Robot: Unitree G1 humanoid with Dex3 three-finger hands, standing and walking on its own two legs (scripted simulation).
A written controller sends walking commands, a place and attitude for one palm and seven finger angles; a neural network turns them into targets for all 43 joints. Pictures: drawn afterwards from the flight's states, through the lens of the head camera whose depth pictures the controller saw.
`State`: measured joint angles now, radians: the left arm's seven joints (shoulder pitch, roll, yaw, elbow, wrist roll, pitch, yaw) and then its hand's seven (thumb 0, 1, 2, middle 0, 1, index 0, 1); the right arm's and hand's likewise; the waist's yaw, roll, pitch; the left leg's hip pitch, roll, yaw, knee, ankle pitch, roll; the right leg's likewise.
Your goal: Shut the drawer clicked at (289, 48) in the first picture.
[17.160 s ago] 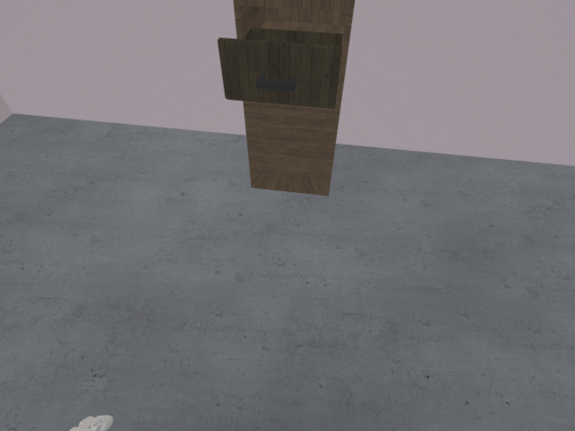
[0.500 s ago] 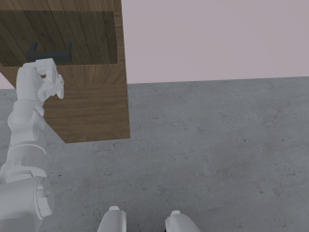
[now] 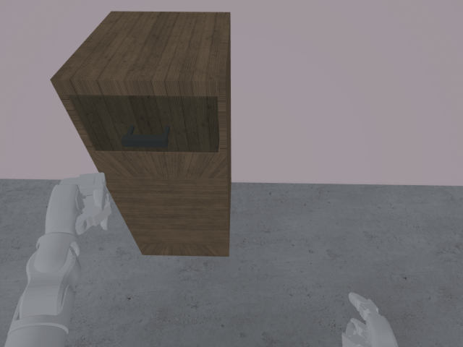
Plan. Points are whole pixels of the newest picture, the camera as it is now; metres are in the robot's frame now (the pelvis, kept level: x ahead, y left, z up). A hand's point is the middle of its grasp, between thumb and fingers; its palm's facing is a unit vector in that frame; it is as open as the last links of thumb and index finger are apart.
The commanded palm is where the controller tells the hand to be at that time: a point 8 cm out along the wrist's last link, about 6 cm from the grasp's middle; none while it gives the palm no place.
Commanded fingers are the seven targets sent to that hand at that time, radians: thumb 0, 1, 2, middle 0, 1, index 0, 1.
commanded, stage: draw the hand back to the body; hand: left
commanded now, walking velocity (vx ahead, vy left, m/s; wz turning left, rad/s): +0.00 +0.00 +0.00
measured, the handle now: (147, 135) +0.60 +0.25 +0.01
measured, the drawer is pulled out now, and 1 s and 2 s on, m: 0.00 0.00 0.00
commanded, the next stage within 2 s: step back with the hand held close in 0.74 s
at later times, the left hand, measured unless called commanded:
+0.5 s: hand (52, 241) +0.21 +0.23 +0.17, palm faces +0.38 -0.86 -0.35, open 3.2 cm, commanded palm +0.15 +0.27 +0.20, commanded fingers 0.00 0.90 0.90 -1.40 -1.60 -1.40 -1.60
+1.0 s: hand (36, 241) +0.20 +0.24 +0.19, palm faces +0.38 -0.82 -0.43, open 3.2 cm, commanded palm +0.14 +0.27 +0.20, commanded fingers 0.00 0.90 0.90 -1.40 -1.60 -1.40 -1.60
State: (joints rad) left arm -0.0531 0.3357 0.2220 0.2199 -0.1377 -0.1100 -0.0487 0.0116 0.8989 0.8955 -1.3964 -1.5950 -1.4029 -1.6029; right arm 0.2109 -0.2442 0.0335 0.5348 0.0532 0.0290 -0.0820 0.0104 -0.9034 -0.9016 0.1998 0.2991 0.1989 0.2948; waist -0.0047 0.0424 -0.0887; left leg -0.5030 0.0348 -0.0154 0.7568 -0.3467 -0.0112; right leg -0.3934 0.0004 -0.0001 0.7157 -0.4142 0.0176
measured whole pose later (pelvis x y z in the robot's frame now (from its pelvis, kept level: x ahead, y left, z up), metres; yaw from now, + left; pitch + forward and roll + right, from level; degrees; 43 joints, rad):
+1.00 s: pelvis +0.01 -0.01 +0.03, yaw +0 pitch -2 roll -1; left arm 0.54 0.34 0.34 -0.46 -0.06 -0.15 0.08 0.01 0.89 0.89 -1.40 -1.59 -1.41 -1.60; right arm 0.17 -0.23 0.02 0.57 -0.01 -0.03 -0.08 0.01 -0.90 -0.90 0.20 0.30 0.20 0.30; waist 0.03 0.07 0.00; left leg -0.19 0.04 -0.01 0.45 -0.23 -0.02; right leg -0.06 0.01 0.00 0.36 -0.26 0.01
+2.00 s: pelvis -0.17 +0.01 +0.02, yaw +2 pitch +1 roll -4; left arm 0.58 0.39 0.41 -0.60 -0.04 -0.25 0.16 0.01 0.89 0.89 -1.40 -1.59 -1.41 -1.60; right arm 0.19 -0.16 0.00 0.61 -0.03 -0.11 -0.04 0.01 -0.90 -0.90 0.20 0.30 0.20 0.30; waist 0.00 0.03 -0.01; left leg -0.50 0.07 0.00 0.51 -0.04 0.03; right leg -0.34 0.09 -0.01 0.90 -0.50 0.00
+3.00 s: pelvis -0.23 -0.01 +0.02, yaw -2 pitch +0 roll -1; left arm 0.63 0.37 0.35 -0.55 -0.04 -0.21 0.14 0.01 0.89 0.89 -1.40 -1.59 -1.41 -1.60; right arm 0.20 -0.19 0.02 0.61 0.00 -0.08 -0.06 0.01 -0.90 -0.90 0.20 0.30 0.20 0.30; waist 0.00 0.01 0.01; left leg -0.30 0.02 0.01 0.50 -0.20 0.01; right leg -0.14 0.03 -0.01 0.45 -0.31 -0.02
